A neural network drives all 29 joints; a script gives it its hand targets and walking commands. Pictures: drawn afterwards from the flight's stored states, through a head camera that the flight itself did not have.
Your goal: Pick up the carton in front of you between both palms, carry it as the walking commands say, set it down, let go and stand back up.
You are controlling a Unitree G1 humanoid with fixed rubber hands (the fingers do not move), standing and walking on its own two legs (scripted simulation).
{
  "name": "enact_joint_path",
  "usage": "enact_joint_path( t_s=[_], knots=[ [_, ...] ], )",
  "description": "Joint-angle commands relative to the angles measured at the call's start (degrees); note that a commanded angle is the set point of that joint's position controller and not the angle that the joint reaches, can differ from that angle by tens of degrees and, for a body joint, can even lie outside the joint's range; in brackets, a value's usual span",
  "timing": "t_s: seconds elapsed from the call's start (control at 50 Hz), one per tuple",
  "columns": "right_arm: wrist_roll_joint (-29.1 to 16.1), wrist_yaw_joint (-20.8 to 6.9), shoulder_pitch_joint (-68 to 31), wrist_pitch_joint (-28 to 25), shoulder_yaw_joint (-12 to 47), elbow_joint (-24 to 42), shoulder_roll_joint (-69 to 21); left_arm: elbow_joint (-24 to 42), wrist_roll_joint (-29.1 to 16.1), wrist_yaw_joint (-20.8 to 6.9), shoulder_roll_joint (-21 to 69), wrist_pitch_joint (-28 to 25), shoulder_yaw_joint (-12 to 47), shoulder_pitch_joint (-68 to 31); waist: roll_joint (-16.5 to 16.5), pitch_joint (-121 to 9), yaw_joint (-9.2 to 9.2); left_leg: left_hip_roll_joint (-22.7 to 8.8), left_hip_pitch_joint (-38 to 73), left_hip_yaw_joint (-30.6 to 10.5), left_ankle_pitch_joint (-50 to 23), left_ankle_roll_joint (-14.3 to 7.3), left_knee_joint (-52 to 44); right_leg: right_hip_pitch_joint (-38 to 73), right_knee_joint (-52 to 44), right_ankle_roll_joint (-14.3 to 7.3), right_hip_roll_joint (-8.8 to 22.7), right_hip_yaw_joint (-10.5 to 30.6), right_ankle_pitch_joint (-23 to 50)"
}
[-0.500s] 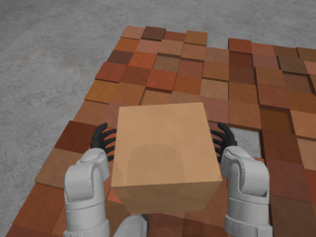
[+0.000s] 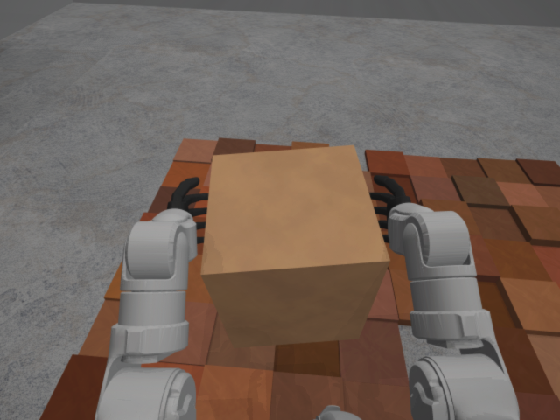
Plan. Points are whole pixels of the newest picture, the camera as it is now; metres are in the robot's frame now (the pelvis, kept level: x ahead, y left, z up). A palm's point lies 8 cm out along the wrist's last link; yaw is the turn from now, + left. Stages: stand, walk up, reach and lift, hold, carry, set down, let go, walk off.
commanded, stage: carry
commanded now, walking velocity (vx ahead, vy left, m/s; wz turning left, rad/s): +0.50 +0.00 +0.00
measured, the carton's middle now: (290, 252) +0.37 -0.02 +0.06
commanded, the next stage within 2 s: none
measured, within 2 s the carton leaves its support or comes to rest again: neither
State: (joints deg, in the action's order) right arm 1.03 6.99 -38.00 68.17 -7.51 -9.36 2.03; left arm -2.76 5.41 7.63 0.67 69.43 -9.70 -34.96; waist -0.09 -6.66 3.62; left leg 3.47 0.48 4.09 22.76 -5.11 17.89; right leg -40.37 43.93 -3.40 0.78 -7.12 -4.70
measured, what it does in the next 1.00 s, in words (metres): walks ahead: right foot, then left foot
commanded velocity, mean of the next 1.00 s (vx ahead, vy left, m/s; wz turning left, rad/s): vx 0.50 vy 0.00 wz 0.00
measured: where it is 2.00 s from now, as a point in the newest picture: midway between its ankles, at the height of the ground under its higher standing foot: (272, 221)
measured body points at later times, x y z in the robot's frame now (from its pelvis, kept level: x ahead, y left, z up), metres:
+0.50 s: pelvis +0.32 +0.02 +0.02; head +0.35 +0.02 +0.47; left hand +0.69 +0.19 +0.14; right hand +0.70 -0.11 +0.15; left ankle +0.39 +0.12 -0.70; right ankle +0.21 -0.08 -0.68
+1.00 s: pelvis +0.61 -0.03 +0.00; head +0.66 -0.06 +0.45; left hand +1.00 +0.11 +0.14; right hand +1.02 -0.19 +0.13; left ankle +0.54 +0.11 -0.64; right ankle +0.61 -0.09 -0.74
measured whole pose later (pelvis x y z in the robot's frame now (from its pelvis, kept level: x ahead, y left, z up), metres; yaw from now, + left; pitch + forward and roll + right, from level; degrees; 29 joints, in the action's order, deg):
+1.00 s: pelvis +0.61 -0.03 +0.00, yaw -1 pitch +7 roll +3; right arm 1.9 9.6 -53.3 78.1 -14.4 -13.1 3.3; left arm -7.9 5.5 7.3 1.0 77.2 -17.1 -49.1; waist -1.2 -0.5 -2.2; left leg -0.2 -32.1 1.8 28.8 0.8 66.4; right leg -21.0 27.6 -6.2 -1.5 -1.3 -27.5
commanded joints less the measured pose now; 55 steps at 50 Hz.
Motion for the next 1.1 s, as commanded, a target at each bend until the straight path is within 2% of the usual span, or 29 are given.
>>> enact_joint_path(
  t_s=[0.0,0.02,0.04,0.06,0.08,0.1,0.14,0.18,0.26,0.32,0.36,0.38,0.4,0.42,0.46,0.5,0.56,0.66,0.72,0.76,0.78,0.8,0.82,0.86,0.9,0.92,0.96,1.02,1.08],
  knots=[
    [-25.1,-13.4,-43.7,0.7,28.5,4.8,-58.3,-2.9,-24.2,-10.3,55.3,0.8,30.5,-42.9,-9.0,-14.0,-3.15,-11.6,7.1,-1.1,-71.5,0.3,12.9,14.4,-12.5,-3.2,-7.2,-7.4,4.5],
    [-24.7,-13.2,-44.2,0.9,27.4,4.0,-59.1,-4.2,-24.6,-10.5,56.6,0.9,29.4,-43.7,-7.7,-19.0,-6.47,-10.2,-0.1,2.6,-69.2,2.8,24.4,31.3,-15.4,-3.2,-7.4,-7.4,4.2],
    [-24.3,-13.0,-46.7,1.0,26.3,3.8,-59.2,-5.7,-24.7,-10.9,57.5,0.8,28.0,-42.5,-1.0,-24.2,-9.82,-7.3,-15.1,0.6,-49.2,4.8,38.2,49.3,-14.7,-6.4,1.5,5.9,5.1],
    [-24.7,-12.9,-48.6,1.0,26.1,5.8,-62.6,-3.3,-25.6,-11.2,58.2,0.2,28.1,-45.3,15.8,-30.1,-10.27,1.8,-36.1,-1.6,-3.9,7.9,59.2,66.5,-13.3,-17.0,18.0,31.4,18.6],
    [-25.7,-12.7,-53.2,0.4,27.0,12.7,-63.7,-0.9,-27.2,-11.4,61.3,-0.6,29.6,-46.8,17.0,-32.2,-10.99,1.6,-44.9,-6.9,6.8,6.9,68.7,69.1,-14.9,-19.6,17.8,37.7,19.7],
    [-25.4,-12.3,-54.5,0.5,26.7,12.9,-64.1,1.6,-29.5,-11.5,63.0,-0.9,31.0,-50.2,7.7,-30.8,-10.97,-1.7,-43.8,-9.9,4.9,5.1,67.0,64.2,-13.5,-16.5,14.6,31.2,21.6],
    [-22.3,-10.8,-49.6,1.1,24.1,9.6,-62.8,6.4,-31.6,-11.5,66.3,-0.2,33.0,-53.5,0.1,-26.2,-7.76,-4.8,-41.5,-9.3,-0.5,3.4,55.6,53.0,-19.2,-11.1,13.9,24.7,10.9],
    [-19.4,-9.7,-45.9,1.8,23.0,11.3,-61.1,7.8,-33.5,-12.4,68.2,0.6,34.1,-54.5,2.3,-25.8,-6.56,-5.4,-38.3,-5.8,-1.2,2.9,48.9,48.7,-20.5,-9.8,13.3,20.3,7.5],
    [-16.2,-10.1,-41.2,2.4,25.1,10.1,-61.3,7.4,-32.5,-13.6,67.8,1.3,34.8,-50.5,5.7,-23.7,-6.94,-5.7,-35.0,-2.5,-2.4,3.2,32.3,44.1,-21.3,-11.5,13.4,15.6,11.8],
    [-15.6,-11.0,-40.8,1.9,27.2,10.1,-61.1,5.2,-30.9,-14.4,67.2,0.9,35.4,-48.7,7.1,-21.5,-6.91,-3.5,-26.8,1.6,-7.8,3.4,17.2,39.9,-21.2,-8.6,11.8,9.9,9.0],
    [-16.4,-11.8,-41.2,1.5,28.7,9.4,-61.6,3.6,-30.0,-14.8,66.4,0.5,36.0,-48.1,6.2,-21.4,-4.69,-1.6,-13.6,5.8,-17.5,2.7,8.8,33.4,-14.4,-4.9,9.1,4.9,10.3],
    [-16.8,-12.2,-39.6,1.3,29.1,7.6,-61.7,2.7,-29.2,-14.8,65.9,0.4,36.3,-47.4,2.8,-23.9,-2.51,-4.0,-2.3,2.4,-17.9,0.6,9.8,26.3,-7.1,-2.4,6.6,2.2,10.7],
    [-16.9,-12.5,-38.7,1.0,29.0,6.3,-60.8,2.4,-28.9,-14.8,65.4,0.3,36.8,-47.8,-5.5,-26.3,-0.05,-13.4,7.8,-12.0,-13.5,-3.9,8.2,15.7,3.3,0.2,2.5,0.1,2.2],
    [-17.4,-12.8,-39.4,0.7,29.1,5.9,-60.3,2.5,-28.8,-14.8,65.1,0.4,37.1,-48.2,-17.4,-26.7,1.06,-23.2,15.4,-33.3,-16.7,-10.2,2.6,2.2,16.9,2.0,-4.0,2.0,-21.8],
    [-19.7,-13.0,-43.1,0.6,30.9,10.1,-60.8,3.0,-28.6,-14.3,63.6,0.7,36.3,-49.9,-10.2,-25.5,1.77,-23.3,19.3,-30.9,-34.9,-12.6,8.0,-6.9,27.1,0.4,-1.8,7.7,-27.7],
    [-24.8,-12.9,-51.3,1.2,33.7,16.7,-62.4,5.5,-27.8,-12.9,61.7,1.1,33.6,-50.7,-2.6,-25.0,0.67,-21.9,16.1,-24.2,-36.1,-9.4,9.1,-7.4,23.3,0.6,1.2,9.3,-23.6],
    [-29.4,-12.0,-58.1,3.0,33.9,22.9,-61.8,10.2,-26.4,-10.3,57.8,3.0,31.2,-51.8,-5.9,-23.4,0.91,-19.9,10.4,-19.7,-30.8,-7.8,6.4,-2.5,11.3,1.3,1.3,7.2,-21.8],
    [-28.4,-12.2,-52.2,7.3,29.7,13.5,-57.9,2.6,-20.6,-8.8,50.1,6.8,26.2,-46.3,-9.1,-21.1,1.17,-16.5,6.5,-10.2,-32.0,-4.2,8.7,5.2,-5.0,1.7,0.3,4.7,-1.9],
    [-27.0,-13.2,-52.2,8.1,28.0,6.0,-59.3,-2.5,-19.5,-10.0,50.0,7.9,24.6,-48.3,-6.6,-16.6,1.82,-13.1,4.3,-5.2,-31.9,-1.7,13.1,10.9,-18.8,1.5,-1.1,2.4,8.5],
    [-26.6,-13.5,-54.6,8.1,27.2,3.2,-61.0,-5.9,-20.2,-11.1,51.1,8.2,22.7,-49.7,-3.2,-17.6,-1.75,-9.6,-2.2,-0.3,-29.1,1.3,23.9,25.7,-25.2,0.1,-1.6,-0.4,17.0],
    [-26.6,-13.4,-55.8,8.1,26.7,2.5,-61.7,-6.6,-20.6,-11.7,51.9,8.2,21.6,-50.6,1.3,-19.4,-4.69,-8.3,-12.3,1.0,-21.7,3.3,31.8,38.3,-21.7,-0.3,1.6,1.8,15.1],
    [-26.5,-13.2,-57.7,8.4,25.6,1.6,-61.9,-7.6,-21.1,-12.1,51.3,8.2,20.1,-50.6,10.7,-21.9,-7.06,-4.5,-28.2,1.1,-2.1,5.5,42.1,52.8,-14.8,-2.5,10.3,13.2,30.3],
    [-26.5,-13.0,-58.2,8.4,24.5,1.4,-63.7,-7.0,-21.7,-12.3,51.7,8.1,20.2,-52.2,18.5,-26.6,-7.81,-0.8,-42.3,-1.1,12.6,6.2,52.3,64.7,-13.4,-8.8,18.2,27.3,32.7],
    [-27.3,-12.3,-61.8,8.1,24.0,3.8,-64.9,-2.5,-24.6,-12.5,55.8,7.7,21.8,-56.3,12.8,-27.3,-8.78,-3.7,-48.7,-3.6,8.8,5.6,55.5,63.8,-15.5,-10.1,16.9,29.3,17.9],
    [-24.2,-10.6,-57.9,8.0,21.7,2.4,-65.6,-0.4,-26.1,-13.3,58.7,8.0,21.8,-60.0,4.9,-24.7,-8.33,-3.8,-48.0,-2.3,6.3,5.9,51.4,59.4,-17.7,-6.2,13.2,22.7,17.3],
    [-22.8,-10.3,-56.9,7.8,21.0,3.4,-66.4,1.0,-26.6,-13.5,60.5,7.3,23.0,-60.5,9.2,-25.1,-8.43,-4.0,-45.7,-1.9,5.4,6.0,47.8,54.9,-18.1,-7.9,14.2,23.7,12.5],
    [-21.9,-9.9,-55.5,6.9,22.3,4.8,-67.5,4.1,-27.8,-14.1,62.4,6.4,24.2,-60.1,10.3,-25.5,-9.13,-3.8,-46.6,-1.2,5.5,6.3,43.5,56.7,-18.9,-9.3,12.6,22.7,10.5],
    [-19.1,-8.9,-51.4,5.5,23.8,6.3,-68.1,5.8,-29.0,-15.0,66.1,5.2,26.3,-58.7,9.1,-25.5,-9.32,-1.6,-43.5,1.9,-0.1,6.6,30.0,56.7,-20.3,-7.3,8.6,17.0,8.0],
    [-16.4,-9.3,-46.7,3.6,25.1,5.0,-68.2,3.9,-28.6,-16.0,67.4,3.0,29.7,-55.0,8.9,-23.5,-8.07,-0.2,-32.0,5.7,-14.1,5.8,18.1,51.2,-17.4,-5.7,6.3,11.6,17.4]
  ],
)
